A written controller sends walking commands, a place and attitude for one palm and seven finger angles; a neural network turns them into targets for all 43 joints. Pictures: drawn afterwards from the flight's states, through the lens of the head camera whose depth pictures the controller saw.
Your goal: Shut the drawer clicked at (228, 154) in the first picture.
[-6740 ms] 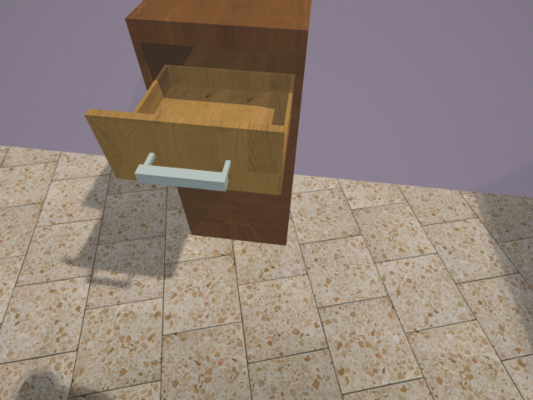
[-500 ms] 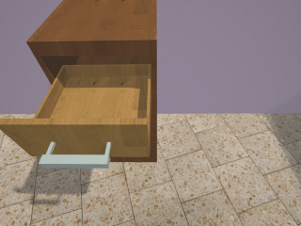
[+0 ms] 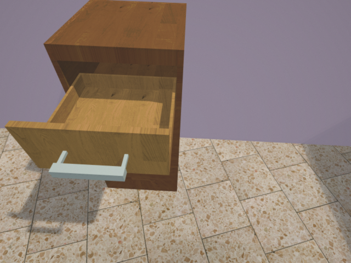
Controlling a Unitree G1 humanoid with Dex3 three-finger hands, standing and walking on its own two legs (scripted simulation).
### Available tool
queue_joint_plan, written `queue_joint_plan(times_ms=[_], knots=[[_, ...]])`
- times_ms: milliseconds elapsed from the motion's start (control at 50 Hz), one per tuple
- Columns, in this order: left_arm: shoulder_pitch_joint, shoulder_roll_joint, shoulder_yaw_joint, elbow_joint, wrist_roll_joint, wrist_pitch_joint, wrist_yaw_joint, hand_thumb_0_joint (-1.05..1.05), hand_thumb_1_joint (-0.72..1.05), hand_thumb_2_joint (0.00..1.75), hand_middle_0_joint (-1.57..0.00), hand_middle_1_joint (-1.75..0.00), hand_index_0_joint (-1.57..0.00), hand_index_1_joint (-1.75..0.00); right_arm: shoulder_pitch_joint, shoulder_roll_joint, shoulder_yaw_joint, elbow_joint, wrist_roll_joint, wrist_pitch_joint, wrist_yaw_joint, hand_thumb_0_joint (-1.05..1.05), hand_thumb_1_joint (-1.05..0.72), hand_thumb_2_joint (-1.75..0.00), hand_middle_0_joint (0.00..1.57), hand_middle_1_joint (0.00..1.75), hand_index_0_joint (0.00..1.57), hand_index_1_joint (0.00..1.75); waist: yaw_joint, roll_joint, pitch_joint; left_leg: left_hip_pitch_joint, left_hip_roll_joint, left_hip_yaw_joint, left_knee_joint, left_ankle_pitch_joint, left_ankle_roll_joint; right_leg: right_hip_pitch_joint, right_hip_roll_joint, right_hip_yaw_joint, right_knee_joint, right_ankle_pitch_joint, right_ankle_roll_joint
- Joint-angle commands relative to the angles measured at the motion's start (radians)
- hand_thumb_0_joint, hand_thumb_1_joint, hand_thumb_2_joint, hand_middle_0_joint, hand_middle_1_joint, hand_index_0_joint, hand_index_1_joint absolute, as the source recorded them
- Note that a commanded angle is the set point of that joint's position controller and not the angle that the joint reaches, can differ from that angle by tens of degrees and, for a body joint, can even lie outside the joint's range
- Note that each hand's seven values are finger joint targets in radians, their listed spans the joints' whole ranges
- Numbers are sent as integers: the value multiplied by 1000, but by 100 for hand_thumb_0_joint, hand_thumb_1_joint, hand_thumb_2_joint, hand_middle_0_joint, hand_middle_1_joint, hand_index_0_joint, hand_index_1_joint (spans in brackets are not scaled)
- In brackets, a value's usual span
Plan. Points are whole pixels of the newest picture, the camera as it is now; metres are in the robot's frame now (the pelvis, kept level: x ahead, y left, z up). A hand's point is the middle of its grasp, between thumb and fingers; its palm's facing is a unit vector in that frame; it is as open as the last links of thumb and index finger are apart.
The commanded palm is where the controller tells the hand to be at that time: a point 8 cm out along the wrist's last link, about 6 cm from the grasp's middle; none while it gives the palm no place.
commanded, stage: come to a stop and stand still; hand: left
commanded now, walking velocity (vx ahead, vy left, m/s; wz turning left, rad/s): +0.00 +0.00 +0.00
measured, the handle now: (91, 164) +0.34 +0.24 +0.02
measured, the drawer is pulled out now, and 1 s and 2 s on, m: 0.30 0.30 0.30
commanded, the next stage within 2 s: look again from close up in 0.88 s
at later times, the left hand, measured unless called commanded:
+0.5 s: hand out of the picture -0.04 +0.19 -0.17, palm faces +0.01 -0.98 -0.20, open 7.3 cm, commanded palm none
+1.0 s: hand out of the picture -0.02 +0.18 -0.17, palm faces +0.02 -0.98 -0.17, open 7.3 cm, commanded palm none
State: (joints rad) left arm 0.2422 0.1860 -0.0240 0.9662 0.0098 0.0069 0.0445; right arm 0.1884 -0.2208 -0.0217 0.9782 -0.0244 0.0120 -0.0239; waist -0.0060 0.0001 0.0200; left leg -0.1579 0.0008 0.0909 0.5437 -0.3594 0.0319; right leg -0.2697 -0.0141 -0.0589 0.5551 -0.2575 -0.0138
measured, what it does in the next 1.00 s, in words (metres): stands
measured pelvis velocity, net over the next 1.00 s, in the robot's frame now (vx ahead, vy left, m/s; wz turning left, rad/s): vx -0.01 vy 0.03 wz -0.02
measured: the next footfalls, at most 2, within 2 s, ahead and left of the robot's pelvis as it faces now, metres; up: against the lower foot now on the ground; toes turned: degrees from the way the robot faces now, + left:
none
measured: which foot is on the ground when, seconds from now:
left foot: down 0.00-1.00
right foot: down 0.00-1.00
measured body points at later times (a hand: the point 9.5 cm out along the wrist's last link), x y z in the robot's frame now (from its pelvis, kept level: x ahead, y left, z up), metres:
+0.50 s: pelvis -0.02 +0.02 +0.01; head -0.01 +0.01 +0.46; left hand -0.04 +0.24 -0.15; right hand -0.05 -0.20 -0.16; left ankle -0.04 +0.09 -0.73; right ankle +0.03 -0.11 -0.73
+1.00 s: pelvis -0.01 +0.03 +0.01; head -0.01 +0.02 +0.46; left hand -0.02 +0.23 -0.15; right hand -0.02 -0.18 -0.16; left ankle -0.04 +0.09 -0.73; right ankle +0.03 -0.11 -0.73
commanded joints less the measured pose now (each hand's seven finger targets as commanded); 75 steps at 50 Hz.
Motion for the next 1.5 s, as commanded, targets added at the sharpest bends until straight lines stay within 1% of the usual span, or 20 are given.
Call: queue_joint_plan(times_ms=[0,80,160,220,400,480,580,660,700,760,860,900,980,1020,1080,1200,1240,1320,1380,1480], knots=[[17,141,33,-44,-1,-22,1,0,90,90,-20,-30,-20,-30,38,-91,-10,-27,5,-17,5,0,-90,-90,20,30,20,30,-9,1,37,-52,91,-114,-149,118,12,12,-102,155,-172,76,-26],[37,131,30,-22,0,-22,-1,0,90,90,-20,-30,-20,-30,50,-89,-3,-2,5,-18,8,0,-90,-90,20,30,20,30,-5,7,51,-62,93,-120,-186,68,15,8,-97,144,-202,11,-19],[62,116,27,5,0,-24,-1,0,90,90,-20,-30,-20,-30,75,-81,1,29,6,-20,7,0,-90,-90,20,30,20,30,-4,0,44,-63,98,-124,-205,58,18,19,-94,134,-205,15,-16],[81,107,26,23,-1,-26,0,0,90,90,-20,-30,-20,-30,90,-74,3,54,9,-22,6,0,-90,-90,20,30,20,30,-3,-21,47,-70,98,-124,-208,67,18,28,-99,133,-201,31,-15],[131,65,21,78,-1,-27,5,0,90,90,-20,-30,-20,-30,146,-40,8,125,13,-30,1,0,-90,-90,20,30,20,30,3,-11,56,-88,108,-131,-240,74,20,50,-95,113,-172,79,-13],[144,46,20,98,1,-25,6,0,90,90,-20,-30,-20,-30,163,-27,8,144,14,-31,0,0,-90,-90,20,30,20,30,5,-9,84,-103,111,-139,-260,43,21,36,-92,104,-165,67,-10],[153,28,21,110,3,-25,8,0,90,90,-20,-30,-20,-30,180,-14,8,157,15,-36,-3,0,-90,-90,20,30,20,30,5,-2,85,-104,115,-143,-272,53,23,41,-92,96,-151,92,-9],[161,14,22,116,3,-26,10,0,90,90,-20,-30,-20,-30,188,-7,8,161,15,-39,-7,0,-90,-90,20,30,20,30,3,-2,67,-66,117,-133,-259,126,22,41,-93,97,-142,132,-9],[160,14,22,117,3,-26,10,0,90,90,-20,-30,-20,-30,187,-6,9,163,15,-39,-7,0,-90,-90,20,30,20,30,3,7,87,-77,115,-131,-261,113,21,35,-95,99,-147,126,-9],[159,10,22,120,4,-26,11,0,90,90,-20,-30,-20,-30,189,-4,9,164,15,-39,-7,0,-90,-90,20,30,20,30,2,-6,95,-72,116,-130,-261,124,20,28,-93,100,-146,129,-8],[164,8,23,121,4,-27,11,0,90,90,-20,-30,-20,-30,188,-2,9,163,16,-42,-10,0,-90,-90,20,30,20,30,1,-5,81,-46,116,-124,-251,185,22,37,-96,101,-144,162,-6],[165,7,23,122,4,-27,10,0,90,90,-20,-30,-20,-30,183,-4,9,161,16,-41,-9,0,-90,-90,20,30,20,30,1,-21,85,-42,113,-123,-249,177,21,30,-97,105,-147,159,-6],[168,7,24,121,4,-27,10,0,90,90,-20,-30,-20,-30,179,-3,9,162,17,-41,-10,0,-90,-90,20,30,20,30,1,-8,83,-29,115,-119,-249,193,21,32,-97,107,-149,168,-5],[165,8,25,122,3,-28,10,0,90,90,-20,-30,-20,-30,178,-4,10,162,17,-41,-10,0,-90,-90,20,30,20,30,1,-22,81,-28,113,-118,-250,185,21,35,-98,109,-152,166,-6],[165,8,24,122,4,-26,10,0,90,90,-20,-30,-20,-30,176,-4,11,161,16,-39,-10,0,-90,-90,20,30,20,30,2,-6,96,-36,114,-120,-257,166,20,28,-95,108,-155,152,-5],[170,8,25,124,2,-28,10,0,90,90,-20,-30,-20,-30,184,-3,12,165,17,-42,-12,0,-90,-90,20,30,20,30,2,-11,67,-11,114,-111,-245,223,21,52,-99,108,-152,189,-7],[168,8,25,123,3,-27,9,0,90,90,-20,-30,-20,-30,187,-2,12,165,18,-42,-13,0,-90,-90,20,30,20,30,1,-22,70,-11,114,-112,-243,234,22,53,-97,106,-151,195,-7],[170,4,26,128,2,-27,10,0,90,90,-20,-30,-20,-30,190,-2,13,172,16,-41,-13,0,-90,-90,20,30,20,30,1,-7,81,-12,114,-110,-249,220,19,49,-98,110,-155,187,-9],[172,3,26,128,2,-26,10,0,90,90,-20,-30,-20,-30,196,0,13,174,17,-43,-15,0,-90,-90,20,30,20,30,2,6,72,3,117,-107,-245,264,19,56,-97,104,-149,204,-8],[170,2,27,131,2,-27,11,0,90,90,-20,-30,-20,-30,204,1,13,178,17,-43,-16,0,-90,-90,20,30,20,30,2,-9,77,7,117,-106,-244,271,18,58,-96,106,-149,205,-9]])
